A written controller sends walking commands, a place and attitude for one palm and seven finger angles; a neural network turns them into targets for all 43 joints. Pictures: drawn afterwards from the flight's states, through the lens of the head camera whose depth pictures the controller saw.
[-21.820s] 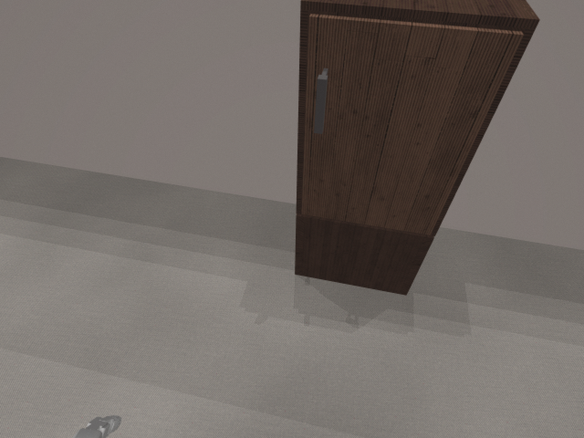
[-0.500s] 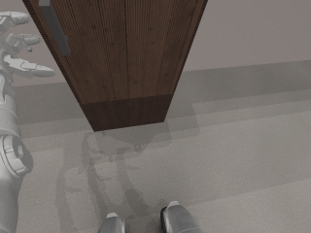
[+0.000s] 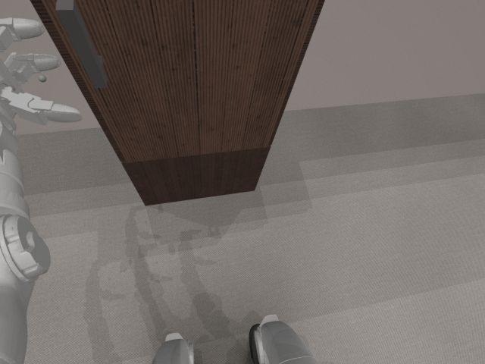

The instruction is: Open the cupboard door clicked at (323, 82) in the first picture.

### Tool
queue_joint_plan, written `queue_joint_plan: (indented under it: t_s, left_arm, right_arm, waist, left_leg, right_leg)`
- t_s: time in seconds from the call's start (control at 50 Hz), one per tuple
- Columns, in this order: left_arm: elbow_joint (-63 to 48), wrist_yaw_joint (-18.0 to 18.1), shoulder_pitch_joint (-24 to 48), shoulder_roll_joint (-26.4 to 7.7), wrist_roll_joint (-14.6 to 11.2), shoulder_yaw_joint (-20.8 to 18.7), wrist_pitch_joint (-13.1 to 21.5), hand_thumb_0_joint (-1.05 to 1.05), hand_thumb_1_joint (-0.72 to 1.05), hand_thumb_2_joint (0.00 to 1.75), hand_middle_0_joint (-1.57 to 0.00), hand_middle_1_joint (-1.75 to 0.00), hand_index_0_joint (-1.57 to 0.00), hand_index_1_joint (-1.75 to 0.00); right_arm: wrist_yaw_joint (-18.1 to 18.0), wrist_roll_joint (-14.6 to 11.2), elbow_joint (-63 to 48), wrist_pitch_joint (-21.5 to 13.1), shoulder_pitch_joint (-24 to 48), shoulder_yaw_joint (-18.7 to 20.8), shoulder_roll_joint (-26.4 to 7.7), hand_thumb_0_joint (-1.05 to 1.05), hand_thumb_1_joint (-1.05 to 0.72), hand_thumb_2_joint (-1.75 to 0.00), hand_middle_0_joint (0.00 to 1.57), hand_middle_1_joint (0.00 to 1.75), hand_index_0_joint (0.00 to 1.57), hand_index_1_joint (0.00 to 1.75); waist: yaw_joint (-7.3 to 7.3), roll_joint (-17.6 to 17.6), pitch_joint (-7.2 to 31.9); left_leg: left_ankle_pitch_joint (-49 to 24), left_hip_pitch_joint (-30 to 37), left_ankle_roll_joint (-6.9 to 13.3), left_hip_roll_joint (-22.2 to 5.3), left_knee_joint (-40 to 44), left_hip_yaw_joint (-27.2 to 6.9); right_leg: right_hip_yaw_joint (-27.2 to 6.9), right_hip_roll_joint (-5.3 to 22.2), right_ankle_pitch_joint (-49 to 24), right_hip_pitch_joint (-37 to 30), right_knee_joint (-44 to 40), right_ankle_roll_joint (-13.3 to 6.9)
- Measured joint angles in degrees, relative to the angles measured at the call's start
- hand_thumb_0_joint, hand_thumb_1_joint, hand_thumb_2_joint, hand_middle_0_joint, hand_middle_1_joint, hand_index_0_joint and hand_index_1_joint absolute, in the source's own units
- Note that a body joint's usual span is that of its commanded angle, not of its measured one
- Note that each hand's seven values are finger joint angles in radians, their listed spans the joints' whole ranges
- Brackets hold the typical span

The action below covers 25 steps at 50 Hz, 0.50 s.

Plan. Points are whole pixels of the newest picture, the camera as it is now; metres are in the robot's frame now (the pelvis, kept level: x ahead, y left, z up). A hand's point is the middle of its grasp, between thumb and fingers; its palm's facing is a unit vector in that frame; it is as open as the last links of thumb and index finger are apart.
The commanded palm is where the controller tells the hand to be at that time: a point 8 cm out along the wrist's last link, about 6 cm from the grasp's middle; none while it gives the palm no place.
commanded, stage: move the hooked fingers beside the handle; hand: left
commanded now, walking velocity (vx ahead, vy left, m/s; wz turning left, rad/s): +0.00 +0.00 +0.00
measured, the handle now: (85, 39) +0.60 +0.18 +0.11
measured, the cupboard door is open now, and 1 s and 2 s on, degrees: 0 0 0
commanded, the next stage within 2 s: slide the fingers in behind the handle in 0.40 s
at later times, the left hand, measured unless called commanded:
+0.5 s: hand (35, 84) +0.52 +0.24 +0.10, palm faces +0.04 -1.00 -0.03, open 14.0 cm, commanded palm +0.49 +0.28 +0.10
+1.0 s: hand (67, 79) +0.52 +0.20 +0.10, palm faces +0.05 -1.00 -0.02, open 14.0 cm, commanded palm +0.50 +0.24 +0.10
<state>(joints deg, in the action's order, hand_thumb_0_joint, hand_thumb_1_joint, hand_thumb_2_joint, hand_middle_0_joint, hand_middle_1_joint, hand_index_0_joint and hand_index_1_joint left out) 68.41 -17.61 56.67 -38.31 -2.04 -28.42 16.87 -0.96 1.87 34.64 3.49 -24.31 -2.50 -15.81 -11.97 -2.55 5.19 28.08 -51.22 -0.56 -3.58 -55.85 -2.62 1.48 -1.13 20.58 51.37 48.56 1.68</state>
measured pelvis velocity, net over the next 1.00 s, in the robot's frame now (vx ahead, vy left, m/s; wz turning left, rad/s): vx -0.01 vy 0.00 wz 0.00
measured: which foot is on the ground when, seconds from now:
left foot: down 0.00-1.00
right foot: down 0.00-1.00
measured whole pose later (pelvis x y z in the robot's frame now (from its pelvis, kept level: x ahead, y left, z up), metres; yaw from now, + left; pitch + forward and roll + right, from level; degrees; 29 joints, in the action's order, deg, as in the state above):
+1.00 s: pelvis -0.01 +0.00 +0.00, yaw +0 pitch +22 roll -4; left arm 69.5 -13.6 57.7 -33.4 -2.3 -26.3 17.2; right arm -0.5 2.0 36.1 2.3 -25.1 -2.4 -15.4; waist -11.7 -3.0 5.4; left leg 27.3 -50.5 -0.5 -3.2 -55.6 -2.2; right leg 1.0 -0.8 20.0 51.0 48.9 1.7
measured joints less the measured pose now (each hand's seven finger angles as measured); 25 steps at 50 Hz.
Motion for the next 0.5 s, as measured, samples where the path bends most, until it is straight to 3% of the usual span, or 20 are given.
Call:
queue_joint_plan:
  t_s: [0.1, 0.22, 0.36, 0.5]
  left_arm:
    - [0.6, -1.0, -0.1, -0.4, -1.1, -0.5, -0.2, -0.01, -0.49, 0.3, -0.3, -1.2, -0.3, -1.2]
    - [2.2, -2.1, -0.2, -2.0, -0.7, -0.1, -1.2, -0.01, -0.49, 0.3, -0.3, -1.2, -0.3, -1.2]
    - [0.8, -3.1, -0.6, -0.6, -2.5, 0.7, 0.5, -0.01, -0.49, 0.3, -0.3, -1.2, -0.3, -1.2]
    - [-0.2, -1.7, -0.7, 0.8, -1.7, 1.7, -0.2, -0.01, -0.5, 0.3, -0.3, -1.2, -0.3, -1.2]
  right_arm:
    - [0.1, -0.4, 0.2, 0.3, 0.0, -0.3, 0.1, 0.0, -0.91, -0.9, 0.2, 0.3, 0.2, 0.3]
    - [-0.2, -0.6, -0.3, 0.3, -0.2, -0.5, -0.1, 0.0, -0.91, -0.9, 0.2, 0.3, 0.2, 0.3]
    - [-0.4, -0.6, 0.6, 0.1, -0.1, -0.2, -0.3, 0.0, -0.91, -0.9, 0.2, 0.3, 0.2, 0.3]
    - [-0.4, -0.3, 0.7, -0.2, 0.0, 0.1, -0.3, 0.0, -0.91, -0.9, 0.2, 0.3, 0.2, 0.3]
  waist:
    - [0.32, -0.1, 0.1]
    - [0.36, -0.2, -0.1]
    - [1.04, 0.2, -0.1]
    - [0.8, 0.2, 0.3]
  left_leg:
    - [-0.1, 0.9, 0.0, -0.2, 0.5, 0.1]
    - [-0.3, 1.0, 0.0, -0.1, 0.6, 0.0]
    - [-0.4, 0.8, 0.0, 0.1, 0.3, -0.3]
    - [-0.5, 0.6, 0.1, 0.4, 0.1, -0.4]
  right_leg:
    - [-0.1, -0.2, -0.1, -0.8, -0.4, -0.1]
    - [0.0, -0.1, -0.2, -1.0, -0.5, -0.1]
    - [0.2, 0.1, -0.3, -1.0, -0.3, 0.0]
    - [0.3, 0.3, -0.4, -0.9, -0.3, 0.1]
